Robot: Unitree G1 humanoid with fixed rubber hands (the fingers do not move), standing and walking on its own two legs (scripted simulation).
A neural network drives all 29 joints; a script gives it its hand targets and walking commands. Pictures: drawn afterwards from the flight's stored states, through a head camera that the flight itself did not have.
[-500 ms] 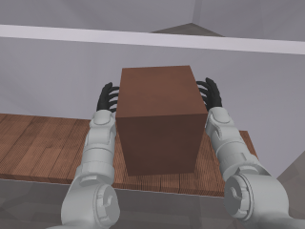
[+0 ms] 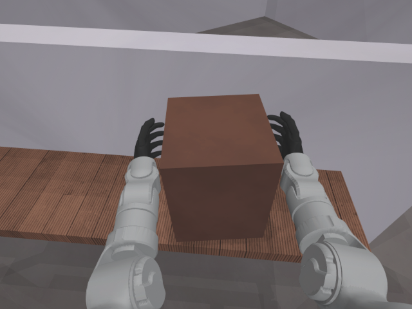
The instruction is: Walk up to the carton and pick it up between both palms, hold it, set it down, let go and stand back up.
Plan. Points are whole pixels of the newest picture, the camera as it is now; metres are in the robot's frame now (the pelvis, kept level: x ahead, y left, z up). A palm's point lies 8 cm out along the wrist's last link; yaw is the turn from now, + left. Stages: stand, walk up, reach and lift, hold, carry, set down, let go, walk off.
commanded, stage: set down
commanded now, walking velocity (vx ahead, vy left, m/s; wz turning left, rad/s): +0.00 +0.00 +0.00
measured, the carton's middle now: (216, 169) +0.42 +0.03 +0.04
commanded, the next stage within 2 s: none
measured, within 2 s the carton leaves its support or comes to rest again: rests again in 0.28 s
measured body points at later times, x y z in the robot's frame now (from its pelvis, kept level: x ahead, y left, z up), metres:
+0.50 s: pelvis +0.00 +0.00 +0.00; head +0.02 +0.02 +0.45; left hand +0.40 +0.18 +0.08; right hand +0.42 -0.11 +0.10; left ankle +0.00 +0.15 -0.75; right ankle -0.02 -0.13 -0.75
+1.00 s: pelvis +0.00 +0.00 +0.00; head +0.03 +0.02 +0.45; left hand +0.40 +0.17 +0.08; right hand +0.42 -0.12 +0.09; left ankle +0.00 +0.15 -0.75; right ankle -0.02 -0.13 -0.75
